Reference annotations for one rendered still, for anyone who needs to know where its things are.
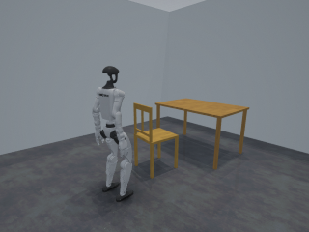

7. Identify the table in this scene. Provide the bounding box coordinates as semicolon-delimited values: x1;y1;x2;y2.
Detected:
155;98;250;170

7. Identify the left robot foot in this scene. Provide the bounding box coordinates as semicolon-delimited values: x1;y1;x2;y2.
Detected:
102;182;120;192

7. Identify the left robot upper arm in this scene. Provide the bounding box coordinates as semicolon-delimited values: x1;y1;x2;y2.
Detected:
92;87;102;114

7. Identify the left robot hand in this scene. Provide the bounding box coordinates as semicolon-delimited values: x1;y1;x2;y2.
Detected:
95;130;104;145

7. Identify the robot head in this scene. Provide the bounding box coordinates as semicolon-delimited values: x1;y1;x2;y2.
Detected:
102;66;119;89

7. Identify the robot left forearm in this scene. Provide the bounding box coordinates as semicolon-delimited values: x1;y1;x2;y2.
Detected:
92;111;101;131

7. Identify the robot right forearm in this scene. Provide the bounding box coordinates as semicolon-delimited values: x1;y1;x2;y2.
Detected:
113;112;125;141

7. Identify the right robot hand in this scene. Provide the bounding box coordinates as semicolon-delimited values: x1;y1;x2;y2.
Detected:
118;139;129;158

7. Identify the chair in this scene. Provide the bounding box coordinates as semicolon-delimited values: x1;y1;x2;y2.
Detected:
133;102;179;179

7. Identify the right robot upper arm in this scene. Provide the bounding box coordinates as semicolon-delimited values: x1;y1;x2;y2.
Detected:
111;88;126;119

